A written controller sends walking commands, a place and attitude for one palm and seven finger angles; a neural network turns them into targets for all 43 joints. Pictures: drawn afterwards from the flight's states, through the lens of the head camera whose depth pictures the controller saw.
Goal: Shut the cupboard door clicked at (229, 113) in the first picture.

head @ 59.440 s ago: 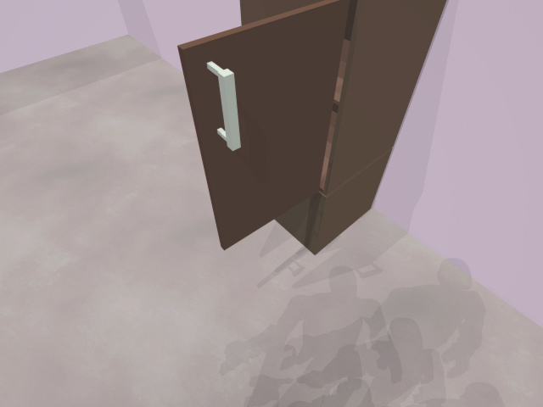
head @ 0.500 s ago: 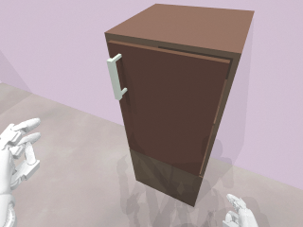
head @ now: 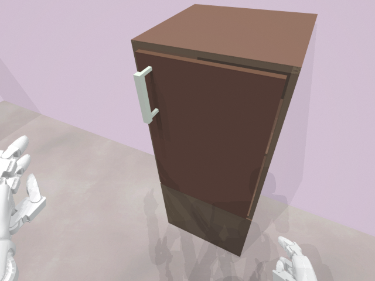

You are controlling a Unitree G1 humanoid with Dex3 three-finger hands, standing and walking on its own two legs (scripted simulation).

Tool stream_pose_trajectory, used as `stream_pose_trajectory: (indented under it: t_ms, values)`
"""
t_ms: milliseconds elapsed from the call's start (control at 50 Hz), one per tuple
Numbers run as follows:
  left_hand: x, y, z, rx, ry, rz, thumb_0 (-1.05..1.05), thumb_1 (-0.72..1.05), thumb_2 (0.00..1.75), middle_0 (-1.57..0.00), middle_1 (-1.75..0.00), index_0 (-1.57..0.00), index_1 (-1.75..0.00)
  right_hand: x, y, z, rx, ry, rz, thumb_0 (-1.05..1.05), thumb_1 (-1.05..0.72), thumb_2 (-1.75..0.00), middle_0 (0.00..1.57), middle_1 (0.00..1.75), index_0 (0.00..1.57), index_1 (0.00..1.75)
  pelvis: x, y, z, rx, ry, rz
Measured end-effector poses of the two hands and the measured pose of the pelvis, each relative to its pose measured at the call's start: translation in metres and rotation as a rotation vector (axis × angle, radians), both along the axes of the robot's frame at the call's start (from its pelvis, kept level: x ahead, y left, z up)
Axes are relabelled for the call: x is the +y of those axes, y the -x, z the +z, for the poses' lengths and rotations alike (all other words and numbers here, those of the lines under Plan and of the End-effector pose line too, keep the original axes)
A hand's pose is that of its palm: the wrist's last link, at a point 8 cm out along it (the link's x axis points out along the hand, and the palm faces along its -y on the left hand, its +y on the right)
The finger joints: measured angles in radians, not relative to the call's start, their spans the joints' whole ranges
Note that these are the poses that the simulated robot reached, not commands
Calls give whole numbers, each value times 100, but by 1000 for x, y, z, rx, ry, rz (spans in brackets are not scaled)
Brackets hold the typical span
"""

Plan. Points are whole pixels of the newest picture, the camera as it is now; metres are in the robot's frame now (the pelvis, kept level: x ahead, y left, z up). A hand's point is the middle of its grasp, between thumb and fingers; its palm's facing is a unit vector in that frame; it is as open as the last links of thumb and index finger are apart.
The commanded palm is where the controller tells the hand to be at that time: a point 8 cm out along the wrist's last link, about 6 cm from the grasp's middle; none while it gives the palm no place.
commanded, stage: step back with the hand held close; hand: left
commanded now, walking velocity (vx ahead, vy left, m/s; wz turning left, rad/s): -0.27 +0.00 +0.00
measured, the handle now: (147, 95) +0.55 +0.18 +0.13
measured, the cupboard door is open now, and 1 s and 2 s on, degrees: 0 0 0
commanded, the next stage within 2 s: stop stepping back and stand still in 1.32 s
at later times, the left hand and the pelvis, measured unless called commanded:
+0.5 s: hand (14, 220) +0.15 +0.29 +0.16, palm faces +0.39 -0.79 -0.47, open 7.4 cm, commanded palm +0.09 +0.32 +0.17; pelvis -0.05 +0.03 -0.01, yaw -1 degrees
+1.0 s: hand out of the picture +0.07 +0.31 +0.16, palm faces +0.48 -0.78 -0.40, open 7.4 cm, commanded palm +0.01 +0.34 +0.17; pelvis -0.12 +0.03 -0.02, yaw +2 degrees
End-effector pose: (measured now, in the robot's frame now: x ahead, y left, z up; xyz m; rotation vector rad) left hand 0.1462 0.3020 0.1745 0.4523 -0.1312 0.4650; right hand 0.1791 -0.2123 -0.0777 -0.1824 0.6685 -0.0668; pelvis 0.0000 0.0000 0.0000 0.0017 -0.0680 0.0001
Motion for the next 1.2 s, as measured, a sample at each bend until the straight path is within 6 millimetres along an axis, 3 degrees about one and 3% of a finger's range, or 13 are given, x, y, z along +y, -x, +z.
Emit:
stream_pose_trajectory:
  t_ms: [200,360,740,1080,1200]
  values:
    - [5,-3,-1,36,-71,-49,1,90,89,-21,-31,-21,-30,-14,17,-7,84,32,-73,1,-90,-90,20,30,20,30,8,7,-3,57,19,-2]
    - [15,9,0,46,-100,-93,1,89,89,-21,-31,-21,-30,-12,43,-2,89,46,-131,1,-90,-90,20,30,20,29,20,28,-4,65,19,-19]
    - [35,84,-4,-102,-101,-44,1,89,89,-21,-31,-21,-30,10,119,-9,86,82,-78,1,-90,-90,20,30,20,30,31,86,-14,54,54,12]
    - [43,126,-1,-185,-135,-78,1,89,89,-21,-31,-21,-30,16,153,-4,43,114,-60,1,-90,-90,20,30,21,30,37,131,-20,46,75,35]
    - [43,163,10,-226,-212,-79,1,89,89,-21,-31,-21,-30,20,166,-9,25,105,-19,1,-90,-90,20,30,20,30,31,156,-27,30,83,100]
